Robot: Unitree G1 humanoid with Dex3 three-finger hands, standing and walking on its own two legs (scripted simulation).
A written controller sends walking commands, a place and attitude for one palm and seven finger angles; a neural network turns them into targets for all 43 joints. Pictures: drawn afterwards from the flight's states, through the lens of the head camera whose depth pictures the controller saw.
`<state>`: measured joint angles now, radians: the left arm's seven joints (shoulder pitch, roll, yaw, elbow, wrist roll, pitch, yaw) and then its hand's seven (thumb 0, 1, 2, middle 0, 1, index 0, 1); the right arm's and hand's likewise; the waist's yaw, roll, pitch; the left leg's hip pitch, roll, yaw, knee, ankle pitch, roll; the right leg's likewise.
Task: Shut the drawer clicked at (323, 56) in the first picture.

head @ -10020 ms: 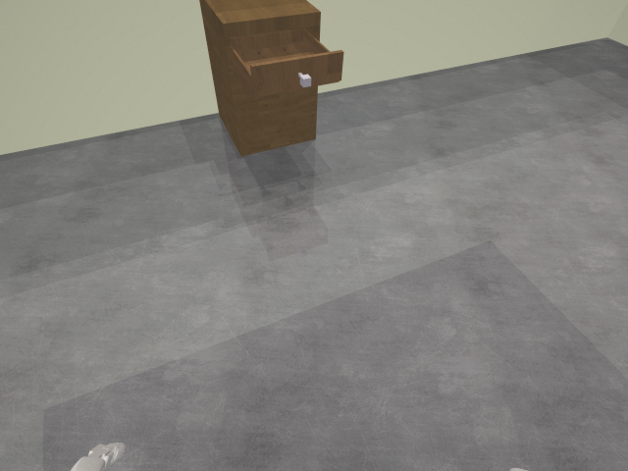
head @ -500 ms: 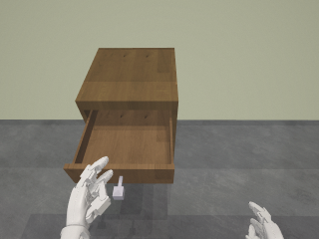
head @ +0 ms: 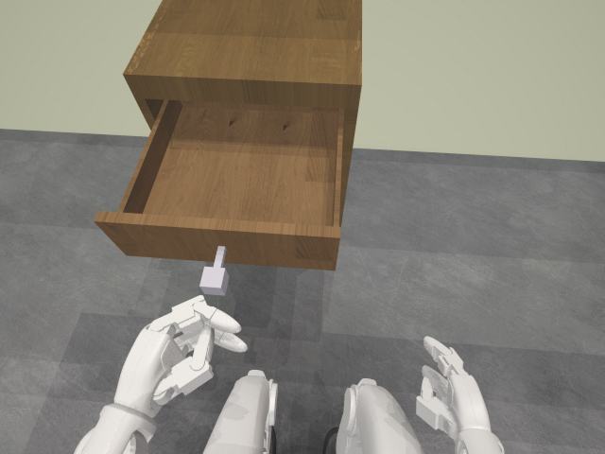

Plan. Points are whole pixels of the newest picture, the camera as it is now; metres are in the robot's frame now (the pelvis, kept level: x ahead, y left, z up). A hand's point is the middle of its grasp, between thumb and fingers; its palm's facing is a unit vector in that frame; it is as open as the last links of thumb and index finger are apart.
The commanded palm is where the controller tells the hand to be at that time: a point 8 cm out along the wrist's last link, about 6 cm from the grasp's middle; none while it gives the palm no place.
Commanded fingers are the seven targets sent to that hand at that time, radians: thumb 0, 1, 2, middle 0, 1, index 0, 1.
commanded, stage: raise the hand and make a fist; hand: left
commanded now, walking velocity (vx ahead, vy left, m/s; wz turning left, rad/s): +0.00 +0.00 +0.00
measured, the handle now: (217, 270) +0.39 +0.17 -0.09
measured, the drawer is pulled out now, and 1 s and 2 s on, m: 0.28 0.28 0.28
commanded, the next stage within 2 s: bring the fist close to the handle in 1.12 s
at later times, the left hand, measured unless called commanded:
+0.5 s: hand (165, 375) +0.21 +0.17 +0.03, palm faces +0.00 -1.00 +0.02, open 3.1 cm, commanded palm +0.17 +0.21 +0.02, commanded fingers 0.00 0.90 0.90 -1.40 -1.60 -1.40 -1.60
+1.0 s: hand (178, 382) +0.20 +0.16 +0.02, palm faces -0.09 -1.00 +0.04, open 3.3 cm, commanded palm +0.17 +0.21 +0.01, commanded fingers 0.00 0.90 0.90 -1.40 -1.60 -1.40 -1.60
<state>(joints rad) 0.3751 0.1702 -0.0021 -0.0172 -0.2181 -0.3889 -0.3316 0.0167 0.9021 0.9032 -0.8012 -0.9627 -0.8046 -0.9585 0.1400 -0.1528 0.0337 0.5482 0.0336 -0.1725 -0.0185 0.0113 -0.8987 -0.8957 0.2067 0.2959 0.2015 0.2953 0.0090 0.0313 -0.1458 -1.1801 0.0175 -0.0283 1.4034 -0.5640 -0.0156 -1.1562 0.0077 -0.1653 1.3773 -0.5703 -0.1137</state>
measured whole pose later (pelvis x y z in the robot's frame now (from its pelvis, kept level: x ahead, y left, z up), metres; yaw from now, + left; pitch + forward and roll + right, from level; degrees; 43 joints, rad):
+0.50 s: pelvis +0.00 +0.04 -0.01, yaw -1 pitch +22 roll -3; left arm 0.53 0.13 -0.04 -0.11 -0.15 -0.54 -0.09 0.02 0.90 0.90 -1.30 -1.50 -1.30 -1.49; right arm 0.13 -0.21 -0.02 0.46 0.00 -0.17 0.01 0.01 -0.90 -0.90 0.20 0.30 0.19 0.29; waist 0.00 0.02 -0.20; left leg -1.26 0.01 -0.01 1.47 -0.60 0.04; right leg -1.22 0.00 -0.15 1.42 -0.58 -0.07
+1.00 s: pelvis +0.02 +0.06 -0.02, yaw -1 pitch +25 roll -4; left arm 0.62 0.12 -0.15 -0.20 -0.07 -0.48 -0.09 0.02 0.90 0.90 -1.39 -1.60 -1.39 -1.60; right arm 0.15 -0.20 0.01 0.42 0.00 -0.07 0.03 0.01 -0.90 -0.90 0.20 0.30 0.20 0.29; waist 0.02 0.03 -0.21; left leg -1.31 -0.01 0.02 1.50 -0.63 0.08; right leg -1.27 -0.02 -0.12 1.45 -0.61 -0.03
